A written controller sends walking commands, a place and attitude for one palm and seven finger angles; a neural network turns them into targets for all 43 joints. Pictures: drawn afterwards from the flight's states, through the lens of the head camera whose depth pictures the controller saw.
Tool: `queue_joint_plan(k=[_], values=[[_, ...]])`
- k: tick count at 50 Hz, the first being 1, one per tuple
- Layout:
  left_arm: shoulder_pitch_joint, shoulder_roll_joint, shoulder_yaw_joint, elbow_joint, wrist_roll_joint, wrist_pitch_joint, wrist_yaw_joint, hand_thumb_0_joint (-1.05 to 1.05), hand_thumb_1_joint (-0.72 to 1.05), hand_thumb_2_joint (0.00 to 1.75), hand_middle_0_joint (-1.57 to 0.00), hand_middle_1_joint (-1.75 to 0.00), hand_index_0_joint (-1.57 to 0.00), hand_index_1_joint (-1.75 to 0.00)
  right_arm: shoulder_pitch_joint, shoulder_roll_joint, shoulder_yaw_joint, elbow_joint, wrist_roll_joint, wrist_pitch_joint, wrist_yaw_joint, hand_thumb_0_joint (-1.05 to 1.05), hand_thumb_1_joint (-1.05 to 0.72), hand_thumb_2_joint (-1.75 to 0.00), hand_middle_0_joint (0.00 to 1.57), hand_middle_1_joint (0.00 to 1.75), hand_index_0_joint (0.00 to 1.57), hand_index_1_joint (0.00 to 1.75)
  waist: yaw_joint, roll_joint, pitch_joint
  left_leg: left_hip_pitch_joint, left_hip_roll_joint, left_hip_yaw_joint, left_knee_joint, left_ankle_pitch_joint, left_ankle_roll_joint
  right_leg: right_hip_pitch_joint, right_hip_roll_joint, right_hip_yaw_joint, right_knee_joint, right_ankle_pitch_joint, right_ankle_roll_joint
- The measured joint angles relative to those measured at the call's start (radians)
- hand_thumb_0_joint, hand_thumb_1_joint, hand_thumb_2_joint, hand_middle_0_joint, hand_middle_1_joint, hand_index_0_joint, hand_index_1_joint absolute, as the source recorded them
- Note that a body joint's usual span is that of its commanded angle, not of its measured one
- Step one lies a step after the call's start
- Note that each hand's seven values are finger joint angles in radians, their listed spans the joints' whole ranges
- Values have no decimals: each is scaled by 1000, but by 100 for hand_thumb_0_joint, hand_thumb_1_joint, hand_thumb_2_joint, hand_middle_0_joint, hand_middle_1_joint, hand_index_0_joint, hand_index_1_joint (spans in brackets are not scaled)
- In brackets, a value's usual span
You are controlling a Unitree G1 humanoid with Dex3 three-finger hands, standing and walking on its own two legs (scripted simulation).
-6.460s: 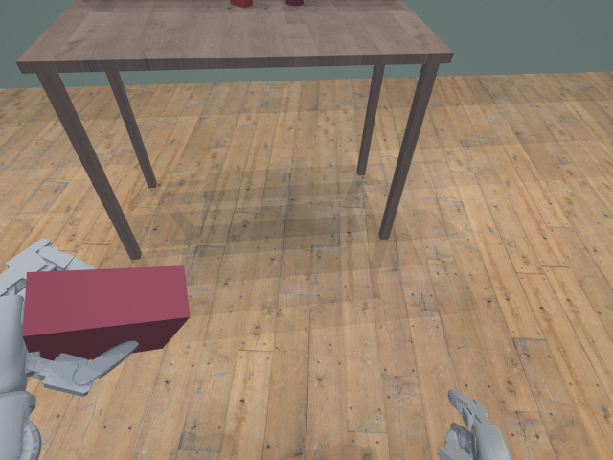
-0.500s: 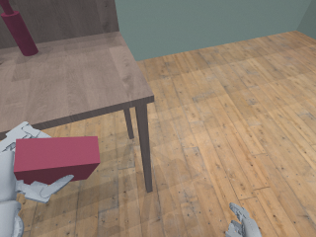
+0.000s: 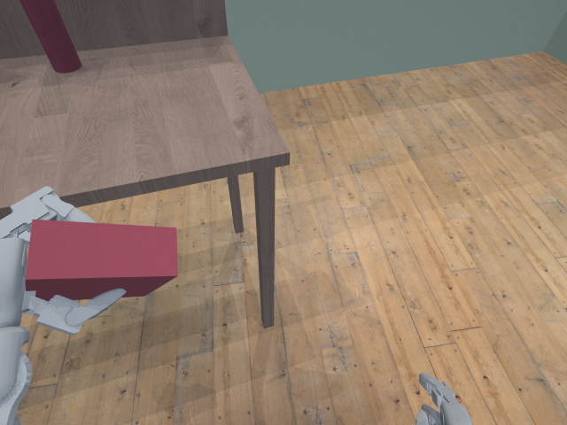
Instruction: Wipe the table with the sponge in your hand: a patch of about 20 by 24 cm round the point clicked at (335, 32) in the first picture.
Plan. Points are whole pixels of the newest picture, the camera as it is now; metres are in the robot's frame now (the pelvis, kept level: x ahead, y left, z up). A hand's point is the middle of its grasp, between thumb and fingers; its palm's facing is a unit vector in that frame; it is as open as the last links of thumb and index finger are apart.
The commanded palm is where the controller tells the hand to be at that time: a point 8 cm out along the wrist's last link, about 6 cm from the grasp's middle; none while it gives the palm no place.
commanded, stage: look again from close up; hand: left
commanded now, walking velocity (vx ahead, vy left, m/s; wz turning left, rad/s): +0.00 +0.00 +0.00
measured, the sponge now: (121, 265) +0.24 +0.21 +0.15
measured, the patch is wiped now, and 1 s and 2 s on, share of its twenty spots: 0.00 0.00 0.00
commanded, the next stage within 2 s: shuffle to correct the standing spot in 0.24 s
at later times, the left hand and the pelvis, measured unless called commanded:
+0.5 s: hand (43, 245) +0.24 +0.29 +0.17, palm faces +0.44 -0.83 -0.34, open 9.6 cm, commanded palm +0.19 +0.32 +0.19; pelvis +0.04 +0.03 +0.00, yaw +2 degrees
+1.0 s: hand (83, 160) +0.37 +0.31 +0.18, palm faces +0.39 -0.81 -0.45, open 9.6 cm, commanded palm +0.32 +0.34 +0.19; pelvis +0.16 +0.06 -0.01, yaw +0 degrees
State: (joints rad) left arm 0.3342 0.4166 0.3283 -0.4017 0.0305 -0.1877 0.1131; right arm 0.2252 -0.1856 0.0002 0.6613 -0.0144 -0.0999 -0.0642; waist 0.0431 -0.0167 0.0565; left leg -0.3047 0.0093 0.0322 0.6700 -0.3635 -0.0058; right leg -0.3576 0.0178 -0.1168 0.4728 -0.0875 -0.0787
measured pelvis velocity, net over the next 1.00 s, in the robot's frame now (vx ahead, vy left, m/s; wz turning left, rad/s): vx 0.16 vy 0.06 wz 0.00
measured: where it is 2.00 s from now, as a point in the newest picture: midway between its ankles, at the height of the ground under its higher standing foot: (241, 403)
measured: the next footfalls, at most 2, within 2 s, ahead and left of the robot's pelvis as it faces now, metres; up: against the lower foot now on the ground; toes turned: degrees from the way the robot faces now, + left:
right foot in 0.82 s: +0.23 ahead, -0.03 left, +0.00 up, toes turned -7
left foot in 1.12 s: +0.34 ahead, +0.25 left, +0.00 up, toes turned -1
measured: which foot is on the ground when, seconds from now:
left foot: down 0.00-0.84, up 0.86-1.00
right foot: down 0.00-0.60, up 0.62-0.80, down 0.82-1.00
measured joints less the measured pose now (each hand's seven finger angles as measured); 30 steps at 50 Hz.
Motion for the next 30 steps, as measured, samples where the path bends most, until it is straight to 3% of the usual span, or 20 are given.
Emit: queue_joint_plan(k=[2, 5, 10, 14, 18, 22, 27, 30], values=[[-111, 52, 47, 96, -24, -48, -13, 0, -45, 99, -81, -133, -81, -132, 1, 1, 6, 7, 1, -9, 4, 1, -90, -90, 20, 30, 20, 30, 10, -8, 3, 37, -7, -4, -61, -7, 12, 5, 11, -5, -19, 14, 2], [-116, 26, 102, 134, -67, -73, 3, 0, -45, 99, -81, -133, -81, -132, 1, -6, 14, -20, 12, -24, 29, 1, -90, -90, 20, 30, 21, 30, -1, -20, 15, 90, -19, 18, -138, 101, 32, 30, 9, 26, -36, -7, 23], [19, -44, 27, 51, -68, -95, -18, 0, -45, 99, -81, -133, -81, -133, 48, -21, 12, -86, 41, -65, 56, 1, -90, -90, 20, 30, 20, 30, -23, -15, 12, 135, -55, 39, -196, 119, 59, 33, -18, 71, 55, -160, 81], [51, -33, -4, 36, -51, -93, -46, 0, -45, 99, -81, -133, -81, -133, 50, -5, 21, -82, 38, -70, 63, 1, -90, -90, 20, 30, 20, 30, -17, -27, 26, 132, -73, 28, -175, 104, 65, 37, -27, 80, 66, -120, 68], [36, -27, 24, 42, -54, -85, -44, 0, -45, 99, -81, -133, -81, -133, 46, 8, 34, -73, 32, -79, 70, 1, -90, -90, 20, 30, 20, 30, 0, -26, 33, 129, -79, 11, -153, 85, 64, 50, -25, 80, 57, -66, 54], [28, -60, 37, 27, -59, -85, -31, 0, -45, 99, -81, -133, -81, -133, 47, 7, 38, -62, 18, -94, 73, 1, -90, -90, 20, 30, 21, 30, 15, -8, 4, 117, -66, -10, -136, 53, 61, 60, -9, 66, 38, -91, 44], [21, -83, 8, -24, -55, -91, -22, 0, -45, 99, -81, -133, -81, -133, 28, -18, 26, -66, 9, -90, 67, 1, -90, -90, 20, 30, 21, 30, 6, 3, -28, 67, -54, -32, -56, -12, 56, 38, 3, 45, 64, -122, 38], [34, -66, 17, -46, -60, -93, -21, 0, -45, 99, -81, -133, -81, -133, 3, -22, 21, -70, 10, -72, 60, 1, -90, -90, 20, 30, 21, 30, 3, -33, -27, 91, -73, 0, -61, -19, 79, 15, -12, 80, 148, -189, 41]])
